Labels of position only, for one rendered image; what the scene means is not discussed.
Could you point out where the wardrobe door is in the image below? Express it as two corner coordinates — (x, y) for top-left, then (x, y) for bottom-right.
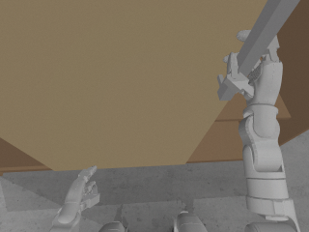
(0, 137), (45, 168)
(0, 0), (267, 171)

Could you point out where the robot right thigh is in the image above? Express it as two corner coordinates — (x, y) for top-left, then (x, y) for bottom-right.
(173, 213), (208, 232)

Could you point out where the robot right hand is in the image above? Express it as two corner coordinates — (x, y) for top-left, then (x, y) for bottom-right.
(222, 30), (283, 106)

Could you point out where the right robot forearm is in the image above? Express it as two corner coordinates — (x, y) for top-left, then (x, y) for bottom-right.
(239, 103), (300, 232)

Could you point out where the robot left thigh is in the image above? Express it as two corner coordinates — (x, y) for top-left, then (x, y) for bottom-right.
(99, 221), (127, 232)

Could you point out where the robot left hand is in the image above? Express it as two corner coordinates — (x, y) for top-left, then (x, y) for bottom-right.
(64, 165), (100, 211)

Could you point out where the robot thigh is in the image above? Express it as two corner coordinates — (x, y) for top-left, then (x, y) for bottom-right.
(173, 213), (208, 232)
(99, 221), (127, 232)

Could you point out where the robot right upper arm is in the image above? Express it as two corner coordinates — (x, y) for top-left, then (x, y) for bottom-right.
(244, 221), (295, 232)

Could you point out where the left robot forearm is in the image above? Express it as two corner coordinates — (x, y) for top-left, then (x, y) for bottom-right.
(48, 202), (82, 232)

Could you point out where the handle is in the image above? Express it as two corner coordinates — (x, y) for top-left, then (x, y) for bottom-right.
(217, 0), (300, 101)

